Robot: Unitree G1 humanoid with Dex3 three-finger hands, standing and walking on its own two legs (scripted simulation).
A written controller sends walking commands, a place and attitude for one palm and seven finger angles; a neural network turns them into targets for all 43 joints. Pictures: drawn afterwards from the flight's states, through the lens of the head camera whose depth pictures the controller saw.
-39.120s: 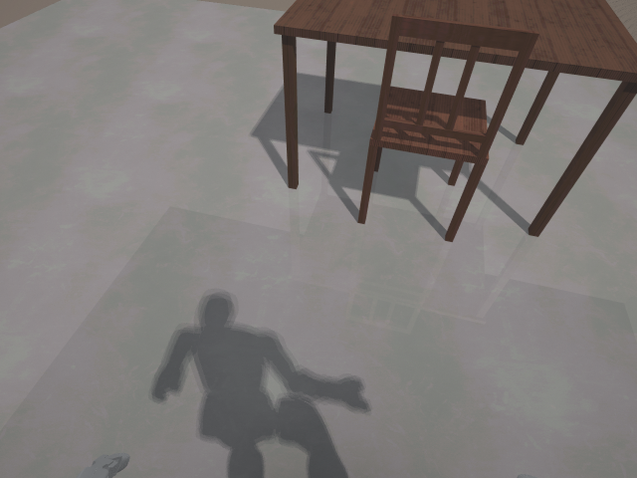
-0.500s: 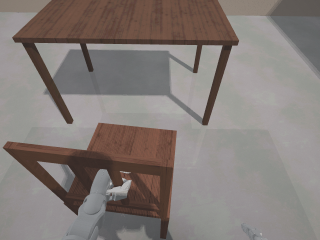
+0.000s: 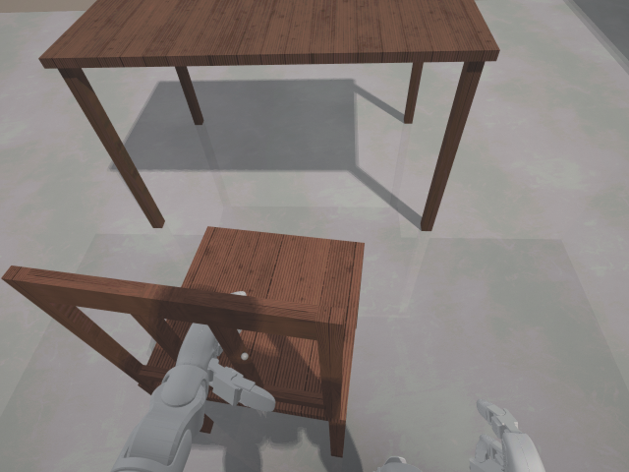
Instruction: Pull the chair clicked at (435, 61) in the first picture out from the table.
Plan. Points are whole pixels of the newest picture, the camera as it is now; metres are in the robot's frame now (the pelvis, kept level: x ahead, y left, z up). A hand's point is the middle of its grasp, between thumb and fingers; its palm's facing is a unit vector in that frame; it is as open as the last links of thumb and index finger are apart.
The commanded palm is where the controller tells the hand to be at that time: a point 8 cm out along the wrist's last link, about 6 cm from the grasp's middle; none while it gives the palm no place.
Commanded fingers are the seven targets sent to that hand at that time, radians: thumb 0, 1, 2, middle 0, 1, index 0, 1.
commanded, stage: open the thumb and straighten the fingers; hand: left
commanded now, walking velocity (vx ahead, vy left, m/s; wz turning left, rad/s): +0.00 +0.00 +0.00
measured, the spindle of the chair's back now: (177, 350) +0.31 +0.22 -0.08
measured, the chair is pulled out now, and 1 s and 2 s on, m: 0.65 0.65 0.65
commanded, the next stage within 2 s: draw the fingers out of the gap in 0.10 s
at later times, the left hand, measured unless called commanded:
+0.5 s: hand (231, 401) +0.22 +0.12 -0.03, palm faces -0.09 -0.98 -0.16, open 17.4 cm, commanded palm +0.21 +0.17 -0.01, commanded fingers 0.00 -0.55 0.20 0.00 0.00 0.00 0.00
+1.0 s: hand (221, 460) +0.16 +0.12 -0.02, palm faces -0.07 -0.99 -0.15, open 17.5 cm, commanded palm +0.13 +0.17 -0.01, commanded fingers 0.00 -0.55 0.20 0.00 0.00 0.00 0.00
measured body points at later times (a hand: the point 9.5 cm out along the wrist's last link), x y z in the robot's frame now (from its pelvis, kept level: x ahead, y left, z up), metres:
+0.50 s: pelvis +0.01 +0.00 -0.01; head +0.04 -0.02 +0.44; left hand +0.22 +0.17 -0.02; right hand +0.17 -0.24 -0.09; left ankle -0.07 +0.12 -0.71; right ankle +0.07 -0.12 -0.71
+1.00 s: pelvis +0.01 +0.01 -0.02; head +0.03 +0.00 +0.43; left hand +0.16 +0.17 -0.01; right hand +0.19 -0.22 -0.09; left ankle -0.07 +0.12 -0.71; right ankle +0.07 -0.12 -0.71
